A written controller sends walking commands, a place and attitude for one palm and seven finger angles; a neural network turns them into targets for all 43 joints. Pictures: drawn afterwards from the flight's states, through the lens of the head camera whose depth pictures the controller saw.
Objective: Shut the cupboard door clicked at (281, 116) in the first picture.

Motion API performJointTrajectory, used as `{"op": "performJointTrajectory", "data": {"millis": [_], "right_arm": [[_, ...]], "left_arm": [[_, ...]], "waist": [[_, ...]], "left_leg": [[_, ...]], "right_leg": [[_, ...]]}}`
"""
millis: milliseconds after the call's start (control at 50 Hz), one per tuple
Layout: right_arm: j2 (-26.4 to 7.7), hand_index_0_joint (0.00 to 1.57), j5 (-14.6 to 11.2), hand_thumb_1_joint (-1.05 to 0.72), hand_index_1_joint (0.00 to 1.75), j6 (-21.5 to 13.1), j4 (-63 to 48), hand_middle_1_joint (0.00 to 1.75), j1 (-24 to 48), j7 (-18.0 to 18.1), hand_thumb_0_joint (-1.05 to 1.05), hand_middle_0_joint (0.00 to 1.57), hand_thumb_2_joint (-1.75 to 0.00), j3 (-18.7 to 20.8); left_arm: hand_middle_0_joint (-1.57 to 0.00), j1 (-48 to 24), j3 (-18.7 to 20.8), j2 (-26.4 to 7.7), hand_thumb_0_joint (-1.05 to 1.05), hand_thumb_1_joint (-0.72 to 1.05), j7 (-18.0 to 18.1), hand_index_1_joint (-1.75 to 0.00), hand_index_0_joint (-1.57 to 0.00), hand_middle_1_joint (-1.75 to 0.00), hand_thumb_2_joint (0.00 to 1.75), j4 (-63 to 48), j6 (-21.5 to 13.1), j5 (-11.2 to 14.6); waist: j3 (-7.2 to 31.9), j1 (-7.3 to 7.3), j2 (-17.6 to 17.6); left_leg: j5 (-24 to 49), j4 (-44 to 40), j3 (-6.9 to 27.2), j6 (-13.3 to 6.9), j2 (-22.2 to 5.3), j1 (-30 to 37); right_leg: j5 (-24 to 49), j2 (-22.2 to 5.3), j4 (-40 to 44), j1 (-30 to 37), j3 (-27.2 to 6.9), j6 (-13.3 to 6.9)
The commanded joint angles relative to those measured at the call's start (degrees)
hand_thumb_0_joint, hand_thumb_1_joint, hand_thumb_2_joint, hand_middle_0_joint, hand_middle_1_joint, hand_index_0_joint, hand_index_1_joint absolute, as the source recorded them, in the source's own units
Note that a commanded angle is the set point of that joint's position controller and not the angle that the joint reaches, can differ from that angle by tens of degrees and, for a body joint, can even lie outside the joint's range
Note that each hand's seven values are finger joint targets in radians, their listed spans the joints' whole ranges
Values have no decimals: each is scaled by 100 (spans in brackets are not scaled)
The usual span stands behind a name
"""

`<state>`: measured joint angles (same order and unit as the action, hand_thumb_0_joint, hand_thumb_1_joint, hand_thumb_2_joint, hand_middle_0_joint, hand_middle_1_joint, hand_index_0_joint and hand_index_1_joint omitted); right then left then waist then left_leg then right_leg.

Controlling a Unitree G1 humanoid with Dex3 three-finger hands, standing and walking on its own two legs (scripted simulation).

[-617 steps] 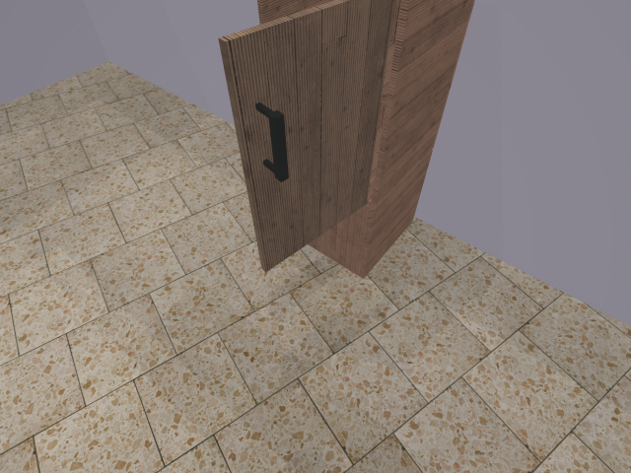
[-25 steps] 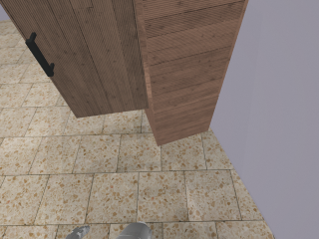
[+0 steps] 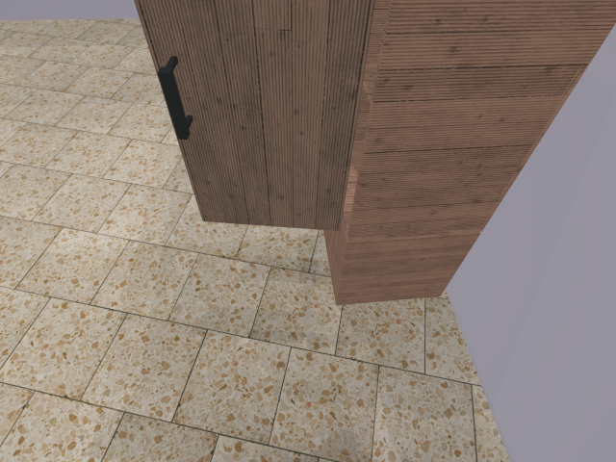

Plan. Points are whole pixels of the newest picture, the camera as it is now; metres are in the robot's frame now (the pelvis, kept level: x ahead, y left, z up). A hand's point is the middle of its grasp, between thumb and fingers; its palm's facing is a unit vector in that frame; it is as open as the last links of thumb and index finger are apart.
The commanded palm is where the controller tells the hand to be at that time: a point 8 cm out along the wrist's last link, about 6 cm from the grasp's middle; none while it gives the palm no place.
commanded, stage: take the last steps up to it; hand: left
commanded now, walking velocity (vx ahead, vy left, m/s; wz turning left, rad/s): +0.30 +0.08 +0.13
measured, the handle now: (178, 99) +0.69 +0.31 +0.06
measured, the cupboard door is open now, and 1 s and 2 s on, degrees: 80 80 80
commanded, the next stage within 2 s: come to a stop and stand still in 0.52 s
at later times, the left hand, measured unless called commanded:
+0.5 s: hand out of the picture +0.08 +0.22 -0.19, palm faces +0.13 -0.98 -0.16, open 7.4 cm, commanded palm none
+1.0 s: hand (187, 335) +0.33 +0.25 -0.18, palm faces +0.08 -0.98 -0.16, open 7.3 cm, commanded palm none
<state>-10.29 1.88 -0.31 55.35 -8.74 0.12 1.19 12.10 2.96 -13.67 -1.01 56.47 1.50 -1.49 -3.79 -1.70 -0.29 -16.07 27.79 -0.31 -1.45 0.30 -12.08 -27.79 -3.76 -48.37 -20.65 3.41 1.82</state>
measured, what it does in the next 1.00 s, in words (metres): walks ahead: right foot, then left foot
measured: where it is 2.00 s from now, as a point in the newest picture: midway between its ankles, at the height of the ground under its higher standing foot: outside the picture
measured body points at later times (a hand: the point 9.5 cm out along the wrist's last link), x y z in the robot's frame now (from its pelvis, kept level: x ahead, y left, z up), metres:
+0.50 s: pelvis +0.15 +0.05 -0.01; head +0.18 +0.07 +0.43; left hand +0.07 +0.27 -0.18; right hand +0.24 -0.19 -0.15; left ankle +0.18 +0.16 -0.74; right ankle +0.03 -0.10 -0.68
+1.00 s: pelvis +0.24 +0.07 -0.01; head +0.28 +0.09 +0.44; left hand +0.32 +0.30 -0.16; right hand +0.27 -0.16 -0.16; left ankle +0.19 +0.16 -0.74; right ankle +0.27 -0.04 -0.74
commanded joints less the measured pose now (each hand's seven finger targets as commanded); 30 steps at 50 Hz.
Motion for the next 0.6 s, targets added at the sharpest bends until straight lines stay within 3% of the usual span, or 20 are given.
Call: {"op": "performJointTrajectory", "data": {"millis": [0, 20, 40, 60, 80, 100, 140, 180, 200, 240, 300, 340, 360, 380, 400, 420, 440, 500, 540, 580], "right_arm": [[-1168, 20, -40, -90, 30, -27, -164, 30, -170, 64, 0, 20, -90, 317], [-1032, 20, -82, -90, 30, -31, -175, 30, -84, 50, 0, 20, -90, 298], [-695, 20, -144, -90, 30, -46, -262, 30, -26, 13, 0, 20, -90, 239], [-530, 20, -114, -90, 30, -45, -528, 30, 229, -50, 0, 20, -90, 224], [-885, 20, -30, -90, 30, -22, -594, 30, 466, -101, 0, 20, -90, 290], [-830, 20, -16, -90, 30, -33, -520, 30, 337, -144, 0, 20, -90, 323], [-708, 20, -24, -90, 30, 32, -303, 30, 133, -194, 0, 20, -90, 347], [-534, 20, -39, -90, 30, 39, -228, 30, 45, -245, 0, 20, -90, 293], [-446, 20, -54, -90, 30, 18, -195, 30, 35, -261, 0, 20, -90, 270], [-319, 20, -80, -90, 30, -44, -215, 30, 170, -288, 0, 20, -90, 235], [-212, 20, -90, -90, 30, -151, -192, 30, 139, -291, 0, 20, -90, 169], [-312, 20, -57, -90, 30, -214, -31, 30, -342, -238, 0, 20, -90, 182], [-543, 20, -36, -90, 30, -250, 142, 30, -941, -182, 0, 20, -90, 224], [-1071, 20, 15, -90, 30, -296, 321, 30, -1698, -96, 0, 20, -90, 355], [-1530, 20, 18, -90, 30, -290, 426, 30, -2288, 17, 0, 20, -90, 456], [-1564, 20, -12, -90, 30, -219, 433, 30, -2275, 94, 0, 20, -90, 449], [-1341, 20, -15, -90, 30, -232, 338, 30, -1924, 96, 0, 20, -90, 387], [-724, 20, -22, -90, 30, -323, 235, 30, -1079, 151, 0, 20, -90, 188], [-677, 20, -19, -90, 30, -363, 269, 30, -976, 173, 0, 20, -90, 157], [-727, 20, -10, -90, 30, -343, 262, 30, -838, 140, 0, 20, -90, 191]], "left_arm": [[-20, 360, 79, -241, 0, 90, -33, -30, -20, -30, 90, -285, -225, 4], [-20, 751, 123, -338, 0, 90, -12, -30, -20, -30, 90, -152, -273, -9], [-20, 1199, 213, -724, 0, 90, 44, -30, -20, -30, 90, -34, -347, -54], [-20, 1583, 326, -1258, 0, 90, 110, -30, -20, -30, 90, -9, -370, -50], [-20, 1476, 295, -1201, 0, 90, 148, -30, -20, -30, 90, -59, -383, 12], [-20, 1071, 266, -1018, 0, 90, 156, -30, -20, -30, 90, -140, -429, 19], [-20, 638, 182, -628, 0, 90, 167, -30, -20, -30, 90, -170, -508, 18], [-20, 652, 115, -452, 0, 90, 152, -30, -20, -30, 90, -113, -605, 23], [-20, 755, 127, -470, 0, 90, 147, -30, -20, -30, 90, -36, -639, 16], [-20, 1009, 153, -598, 0, 90, 155, -30, -20, -30, 90, 147, -654, -5], [-20, 1174, 188, -753, 0, 90, 140, -30, -20, -30, 90, 387, -605, -11], [-20, 1014, 184, -716, 0, 90, 129, -30, -20, -30, 90, 460, -563, 18], [-20, 944, 163, -630, 0, 90, 110, -30, -20, -30, 90, 436, -536, 41], [-20, 1045, 105, -351, 0, 90, 81, -30, -20, -30, 90, 349, -505, 69], [-20, 976, 21, -26, 0, 90, 79, -30, -20, -30, 90, 155, -502, 109], [-20, 620, 7, -28, 0, 90, 111, -30, -20, -30, 90, 16, -465, 85], [-20, 310, -3, -23, 0, 90, 121, -30, -20, -30, 90, -43, -452, 69], [-20, 427, 2, 142, 0, 90, 56, -30, -20, -30, 90, 139, -349, 27], [-20, 528, -25, 230, 0, 90, 41, -30, -20, -30, 90, 163, -313, 36], [-20, 532, -43, 282, 0, 90, 41, -30, -20, -30, 90, 121, -281, 41]], "waist": [[224, -28, 626], [200, -223, 174], [225, -458, -872], [-5, -659, -2075], [-364, -562, -1299], [-465, -277, -959], [-447, 11, -1051], [-437, 101, -946], [-330, 79, -846], [-80, -45, -475], [237, -136, -846], [227, 146, -901], [430, 419, -450], [969, 698, 649], [1371, 845, 1880], [1204, 846, 1467], [694, 722, 850], [113, 277, 898], [168, 157, 830], [292, 86, 677]], "left_leg": [[-997, -935, 1078, -666, -1003, -543], [-1268, -359, 828, -459, -660, -1118], [-1435, 870, 188, -143, 23, -2109], [-1887, 2323, -167, 89, 285, -2910], [-1529, 3199, 316, 78, -103, -2978], [-961, 3457, 382, 98, -277, -2956], [-215, 3522, 315, 198, -494, -2619], [203, 2976, 57, 314, -531, -2309], [205, 2546, -113, 359, -489, -2209], [110, 1645, -369, 388, -427, -1939], [87, 723, -654, 303, -171, -1408], [572, 35, -880, 200, 45, -332], [644, -193, -808, 119, 80, 584], [800, -238, 305, -208, -890, 1743], [1101, -865, 2041, -857, -2117, 2321], [1039, -1105, 2191, -1163, -2384, 2069], [756, -1187, 1956, -1157, -2269, 1344], [1132, -1402, 806, -827, -1762, 140], [1728, -1365, 419, -828, -1633, 58], [1369, -1371, 170, -858, -1598, -209]], "right_leg": [[665, 213, 1477, 1056, 303, -28], [837, 139, 2151, 1858, 153, -61], [-160, -772, 3034, 2623, -1134, -350], [-1044, -2244, 4097, 2577, -3205, -988], [-1545, -2427, 4399, 1897, -3403, -1276], [-1527, -2193, 4369, 1573, -3099, -1258], [-386, -1755, 4229, 1242, -1942, -954], [1050, -1471, 4160, 1174, -900, -796], [1692, -1422, 4045, 1403, -616, -791], [2557, -1460, 3751, 1784, -370, -842], [3241, -1385, 3257, 2083, -115, -755], [3242, -1178, 2715, 1490, 149, -575], [3295, -979, 1887, 1027, 332, -476], [2091, -511, 538, 73, 655, -243], [-569, 137, -1102, -951, 698, -104], [-737, 4, -2013, -1304, 83, -268], [-411, -194, -2382, -1441, -64, -324], [397, -458, -1707, -1007, -203, -250], [407, -366, -824, -604, -36, -236], [511, -262, 92, 28, 125, -204]]}}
